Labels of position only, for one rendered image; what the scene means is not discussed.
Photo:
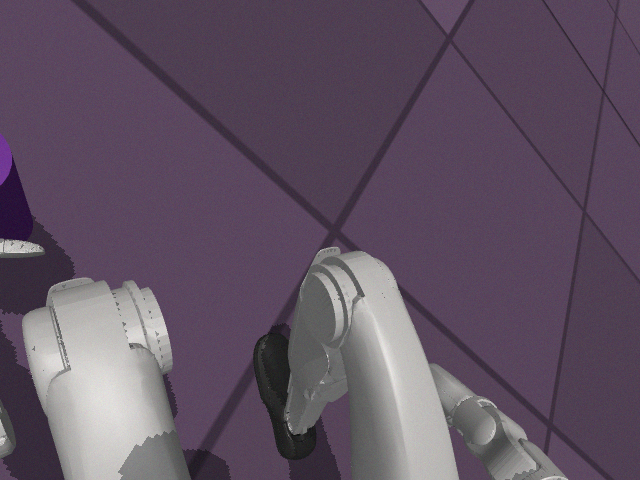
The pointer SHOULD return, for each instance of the left robot arm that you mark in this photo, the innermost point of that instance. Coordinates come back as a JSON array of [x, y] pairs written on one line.
[[7, 436]]

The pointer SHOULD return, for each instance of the right robot arm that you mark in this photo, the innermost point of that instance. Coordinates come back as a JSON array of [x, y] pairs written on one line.
[[501, 444]]

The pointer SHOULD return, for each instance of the left robot hand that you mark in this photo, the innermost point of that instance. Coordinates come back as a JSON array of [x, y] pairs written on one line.
[[10, 248]]

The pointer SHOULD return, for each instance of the right robot hand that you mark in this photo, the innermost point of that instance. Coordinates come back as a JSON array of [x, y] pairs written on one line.
[[451, 391]]

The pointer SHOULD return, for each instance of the right robot foot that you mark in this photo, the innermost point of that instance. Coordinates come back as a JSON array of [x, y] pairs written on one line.
[[272, 372]]

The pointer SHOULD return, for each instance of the bottle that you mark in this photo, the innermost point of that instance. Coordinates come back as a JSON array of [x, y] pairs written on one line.
[[15, 217]]

